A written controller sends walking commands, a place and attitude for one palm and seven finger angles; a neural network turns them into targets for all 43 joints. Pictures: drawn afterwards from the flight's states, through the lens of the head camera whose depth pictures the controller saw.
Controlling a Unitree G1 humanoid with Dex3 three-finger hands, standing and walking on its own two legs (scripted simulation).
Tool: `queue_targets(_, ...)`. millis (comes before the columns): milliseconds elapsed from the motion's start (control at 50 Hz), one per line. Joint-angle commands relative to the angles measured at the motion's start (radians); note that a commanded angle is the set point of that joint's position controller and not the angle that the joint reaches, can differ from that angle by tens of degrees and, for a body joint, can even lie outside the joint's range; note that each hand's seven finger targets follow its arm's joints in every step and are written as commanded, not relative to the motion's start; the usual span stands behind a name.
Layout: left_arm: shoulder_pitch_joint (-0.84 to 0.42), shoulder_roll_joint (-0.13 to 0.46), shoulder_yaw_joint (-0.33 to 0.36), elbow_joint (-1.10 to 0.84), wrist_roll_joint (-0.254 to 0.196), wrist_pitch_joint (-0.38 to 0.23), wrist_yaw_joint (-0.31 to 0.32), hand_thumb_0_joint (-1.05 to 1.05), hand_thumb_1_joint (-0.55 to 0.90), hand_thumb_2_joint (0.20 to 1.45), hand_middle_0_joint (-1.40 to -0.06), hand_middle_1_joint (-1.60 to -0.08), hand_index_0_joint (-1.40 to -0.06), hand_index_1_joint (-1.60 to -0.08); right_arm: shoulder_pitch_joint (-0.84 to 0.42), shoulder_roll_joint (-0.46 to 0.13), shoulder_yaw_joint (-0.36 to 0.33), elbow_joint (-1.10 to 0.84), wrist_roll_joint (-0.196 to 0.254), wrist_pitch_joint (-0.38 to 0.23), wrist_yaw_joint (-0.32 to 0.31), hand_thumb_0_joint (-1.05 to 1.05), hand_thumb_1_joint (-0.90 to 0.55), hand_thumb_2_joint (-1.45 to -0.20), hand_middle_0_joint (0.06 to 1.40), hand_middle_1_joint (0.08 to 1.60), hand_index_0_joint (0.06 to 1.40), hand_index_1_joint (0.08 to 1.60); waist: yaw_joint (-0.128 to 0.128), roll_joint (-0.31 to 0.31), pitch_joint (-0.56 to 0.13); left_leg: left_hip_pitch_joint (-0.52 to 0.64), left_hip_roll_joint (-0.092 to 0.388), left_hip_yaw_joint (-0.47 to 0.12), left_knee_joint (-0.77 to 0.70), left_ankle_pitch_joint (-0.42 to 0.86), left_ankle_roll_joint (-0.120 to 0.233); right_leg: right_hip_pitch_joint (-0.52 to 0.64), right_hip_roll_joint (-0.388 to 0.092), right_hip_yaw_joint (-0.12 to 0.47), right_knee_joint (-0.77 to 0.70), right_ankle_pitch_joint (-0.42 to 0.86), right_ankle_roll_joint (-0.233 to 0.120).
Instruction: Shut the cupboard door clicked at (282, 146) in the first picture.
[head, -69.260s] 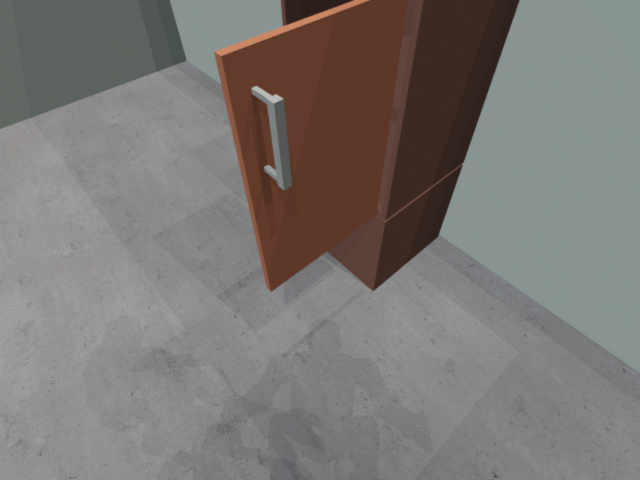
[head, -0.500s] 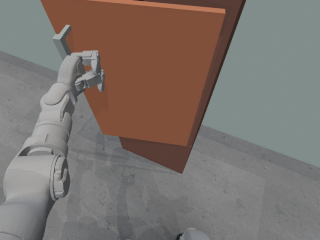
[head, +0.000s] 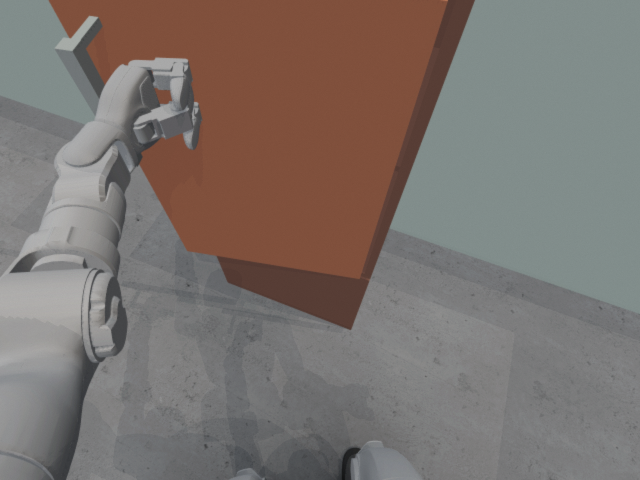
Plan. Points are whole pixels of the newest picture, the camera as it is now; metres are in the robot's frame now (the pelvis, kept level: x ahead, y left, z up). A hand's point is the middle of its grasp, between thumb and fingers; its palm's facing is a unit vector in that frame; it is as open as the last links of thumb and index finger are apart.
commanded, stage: push the door shut along its arc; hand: left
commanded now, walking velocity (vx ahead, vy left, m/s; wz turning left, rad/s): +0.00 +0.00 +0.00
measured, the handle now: (113, 100) +0.55 +0.20 +0.13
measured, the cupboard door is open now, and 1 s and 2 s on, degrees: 12 0 0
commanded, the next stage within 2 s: pull the fist back off the door in 0.28 s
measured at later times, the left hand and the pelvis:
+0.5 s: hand (221, 81) +0.56 +0.07 +0.14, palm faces -0.12 -0.98 +0.12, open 3.3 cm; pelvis +0.00 +0.00 -0.01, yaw +1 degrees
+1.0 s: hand (227, 117) +0.51 +0.06 +0.13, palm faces +0.07 -1.00 +0.01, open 3.1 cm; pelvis +0.01 -0.01 +0.01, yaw -2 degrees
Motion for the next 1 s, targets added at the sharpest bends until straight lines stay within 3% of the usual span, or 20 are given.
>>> queue_targets(0, -0.640, 0.115, -0.014, -0.201, -0.026, -0.059, -0.008, 0.000, 0.900, 0.900, -1.300, -1.500, -1.300, -1.500, 0.147, -0.179, -0.065, -0.031, 0.000, -0.030, -0.021, 0.000, -0.900, -0.900, 0.200, 0.300, 0.200, 0.300, -0.090, 0.035, -0.434, 0.279, -0.027, -0.107, -0.048, 0.334, 0.003, 0.111, 0.062, 0.056, -0.044, 0.266, -0.020)
queue_targets(140, -0.730, 0.074, -0.049, -0.190, -0.025, -0.059, -0.009, 0.000, 0.900, 0.900, -1.300, -1.500, -1.300, -1.500, 0.155, -0.187, -0.067, -0.012, -0.006, -0.037, -0.020, 0.000, -0.900, -0.900, 0.200, 0.300, 0.200, 0.300, -0.108, 0.088, -0.481, 0.344, -0.023, -0.130, -0.012, 0.392, -0.002, 0.012, 0.069, 0.041, -0.011, 0.251, -0.027)
queue_targets(200, -0.765, 0.051, -0.066, -0.180, -0.017, -0.053, -0.007, 0.000, 0.900, 0.900, -1.300, -1.500, -1.300, -1.500, 0.168, -0.190, -0.071, 0.000, -0.011, -0.040, -0.017, 0.000, -0.900, -0.900, 0.200, 0.300, 0.200, 0.300, -0.122, 0.073, -0.490, 0.342, -0.022, -0.139, -0.003, 0.378, -0.001, -0.014, 0.070, 0.039, -0.004, 0.229, -0.027)
queue_targets(240, -0.793, 0.010, -0.095, -0.186, -0.020, -0.051, -0.008, 0.000, 0.900, 0.900, -1.300, -1.500, -1.300, -1.500, 0.165, -0.189, -0.071, 0.008, -0.012, -0.041, -0.015, 0.000, -0.900, -0.900, 0.200, 0.300, 0.200, 0.300, -0.122, 0.128, -0.511, 0.393, -0.019, -0.150, 0.010, 0.441, -0.006, -0.059, 0.074, 0.033, 0.009, 0.234, -0.029)
queue_targets(300, -0.811, 0.006, -0.095, -0.144, -0.016, -0.037, -0.005, 0.000, 0.900, 0.900, -1.300, -1.500, -1.300, -1.500, 0.179, -0.193, -0.072, 0.021, -0.014, -0.042, -0.016, 0.000, -0.900, -0.900, 0.200, 0.300, 0.200, 0.300, -0.142, 0.061, -0.477, 0.341, -0.019, -0.149, 0.011, 0.372, -0.001, -0.065, 0.074, 0.030, 0.007, 0.207, -0.027)
queue_targets(360, -0.848, -0.014, -0.107, -0.148, -0.016, -0.034, -0.004, 0.000, 0.900, 0.900, -1.300, -1.500, -1.300, -1.500, 0.188, -0.194, -0.073, 0.033, -0.017, -0.046, -0.016, 0.000, -0.900, -0.900, 0.200, 0.300, 0.200, 0.300, -0.149, 0.092, -0.505, 0.375, -0.018, -0.155, 0.024, 0.414, -0.001, -0.099, 0.078, 0.026, 0.019, 0.213, -0.028)
queue_targets(380, -0.879, 0.045, 0.130, -0.143, -0.090, -0.011, 0.213, 0.000, 0.900, 0.900, -1.300, -1.500, -1.300, -1.500, 0.201, -0.153, -0.061, 0.005, -0.015, -0.049, -0.005, 0.000, -0.900, -0.900, 0.200, 0.300, 0.200, 0.300, -0.096, 0.128, -0.521, 0.265, -0.006, -0.167, 0.018, 0.385, -0.030, -0.017, 0.069, 0.041, 0.002, 0.219, -0.020)
queue_targets(400, -0.812, -0.003, 0.088, -0.117, -0.054, 0.002, 0.323, 0.000, 0.900, 0.900, -1.300, -1.500, -1.300, -1.500, 0.214, -0.145, -0.061, 0.001, -0.023, -0.053, 0.019, 0.000, -0.900, -0.900, 0.200, 0.300, 0.200, 0.300, -0.094, 0.103, -0.539, 0.250, -0.003, -0.171, 0.000, 0.373, -0.036, 0.010, 0.069, 0.036, 0.009, 0.214, -0.010)
queue_targets(420, -0.793, -0.031, 0.106, -0.116, -0.041, -0.004, 0.414, 0.000, 0.900, 0.900, -1.300, -1.500, -1.300, -1.500, 0.228, -0.144, -0.067, -0.003, -0.035, -0.055, 0.037, 0.000, -0.900, -0.900, 0.200, 0.300, 0.200, 0.300, -0.099, 0.031, -0.537, 0.244, 0.000, -0.179, 0.003, 0.401, -0.035, 0.016, 0.072, 0.021, 0.014, 0.228, -0.004)
queue_targets(460, -0.776, -0.099, 0.090, -0.161, 0.024, -0.044, 0.586, 0.000, 0.900, 0.900, -1.300, -1.500, -1.300, -1.500, 0.239, -0.131, -0.074, -0.002, -0.067, -0.054, 0.081, 0.000, -0.900, -0.900, 0.200, 0.300, 0.200, 0.300, -0.087, 0.068, -0.540, 0.236, -0.007, -0.150, 0.017, 0.447, -0.038, 0.007, 0.071, 0.022, 0.012, 0.254, 0.004)
queue_targets(500, -0.722, -0.048, 0.105, -0.195, 0.148, -0.113, 0.726, 0.000, 0.900, 0.900, -1.300, -1.500, -1.300, -1.500, 0.257, -0.126, -0.083, -0.006, -0.097, -0.046, 0.117, 0.000, -0.900, -0.900, 0.200, 0.300, 0.200, 0.300, -0.061, 0.066, -0.589, 0.221, -0.015, -0.128, 0.035, 0.482, -0.038, 0.034, 0.071, 0.026, 0.033, 0.286, 0.003)
queue_targets(520, -0.706, -0.036, 0.093, -0.197, 0.195, -0.141, 0.745, 0.000, 0.900, 0.900, -1.300, -1.500, -1.300, -1.500, 0.271, -0.130, -0.087, -0.007, -0.103, -0.039, 0.125, 0.000, -0.900, -0.900, 0.200, 0.300, 0.200, 0.300, -0.065, 0.051, -0.596, 0.226, -0.014, -0.130, 0.034, 0.510, -0.037, 0.047, 0.072, 0.025, 0.042, 0.311, 0.002)
queue_targets(560, -0.694, -0.035, 0.046, -0.207, 0.257, -0.170, 0.733, 0.000, 0.900, 0.900, -1.300, -1.500, -1.300, -1.500, 0.264, -0.128, -0.095, -0.012, -0.097, -0.019, 0.136, 0.000, -0.900, -0.900, 0.200, 0.300, 0.200, 0.300, -0.061, 0.065, -0.605, 0.233, -0.019, -0.109, 0.020, 0.479, -0.030, 0.083, 0.069, 0.042, 0.031, 0.323, 0.000)
queue_targets(580, -0.700, -0.041, 0.031, -0.210, 0.255, -0.171, 0.714, 0.000, 0.900, 0.900, -1.300, -1.500, -1.300, -1.500, 0.255, -0.128, -0.098, -0.016, -0.088, -0.010, 0.134, 0.000, -0.900, -0.900, 0.200, 0.300, 0.200, 0.300, -0.062, 0.063, -0.608, 0.242, -0.021, -0.102, 0.008, 0.448, -0.027, 0.106, 0.069, 0.047, 0.019, 0.322, -0.002)
queue_targets(660, -0.627, 0.026, 0.123, -0.184, 0.155, -0.146, 0.641, 0.000, 0.900, 0.900, -1.300, -1.500, -1.300, -1.500, 0.222, -0.132, -0.091, -0.042, -0.056, 0.014, 0.106, 0.000, -0.900, -0.900, 0.200, 0.300, 0.200, 0.300, -0.020, 0.009, -0.581, 0.219, -0.024, -0.082, -0.048, 0.373, -0.022, 0.226, 0.078, 0.059, -0.018, 0.334, -0.008)
queue_targets(700, -0.598, 0.025, 0.133, -0.206, 0.136, -0.155, 0.630, 0.000, 0.900, 0.900, -1.300, -1.500, -1.300, -1.500, 0.203, -0.125, -0.086, -0.057, -0.052, 0.013, 0.098, 0.000, -0.900, -0.900, 0.200, 0.300, 0.200, 0.300, -0.014, -0.043, -0.535, 0.163, -0.030, -0.062, -0.070, 0.322, -0.012, 0.283, 0.078, 0.063, -0.035, 0.341, -0.004)
queue_targets(740, -0.525, 0.054, 0.157, -0.241, 0.140, -0.185, 0.630, 0.000, 0.900, 0.900, -1.300, -1.500, -1.300, -1.500, 0.189, -0.119, -0.084, -0.070, -0.050, 0.011, 0.093, 0.000, -0.900, -0.900, 0.200, 0.300, 0.200, 0.300, 0.013, -0.040, -0.524, 0.147, -0.034, -0.047, -0.081, 0.317, -0.008, 0.329, 0.077, 0.071, -0.036, 0.362, -0.005)
queue_targets(840, -0.327, -0.064, 0.081, -0.221, 0.138, -0.175, 0.604, 0.000, 0.900, 0.900, -1.300, -1.500, -1.300, -1.500, 0.162, -0.110, -0.094, -0.082, -0.033, 0.016, 0.098, 0.000, -0.900, -0.900, 0.200, 0.300, 0.200, 0.300, 0.030, -0.072, -0.440, 0.153, -0.031, -0.027, -0.102, 0.312, -0.009, 0.325, 0.076, 0.063, -0.054, 0.364, -0.007)
queue_targets(880, -0.324, -0.090, 0.069, -0.265, 0.110, -0.157, 0.590, 0.000, 0.900, 0.900, -1.300, -1.500, -1.300, -1.500, 0.142, -0.111, -0.099, -0.091, -0.024, 0.020, 0.093, 0.000, -0.900, -0.900, 0.200, 0.300, 0.200, 0.300, 0.032, -0.092, -0.436, 0.160, -0.035, -0.017, -0.113, 0.287, -0.006, 0.348, 0.074, 0.069, -0.072, 0.355, -0.005)
queue_targets(980, -0.319, -0.135, 0.029, -0.440, 0.078, -0.170, 0.581, 0.000, 0.900, 0.900, -1.300, -1.500, -1.300, -1.500, 0.088, -0.092, -0.098, -0.102, -0.010, 0.012, 0.076, 0.000, -0.900, -0.900, 0.200, 0.300, 0.200, 0.300, 0.050, -0.048, -0.463, 0.228, -0.041, -0.013, -0.122, 0.303, 0.000, 0.386, 0.070, 0.076, -0.084, 0.377, -0.007)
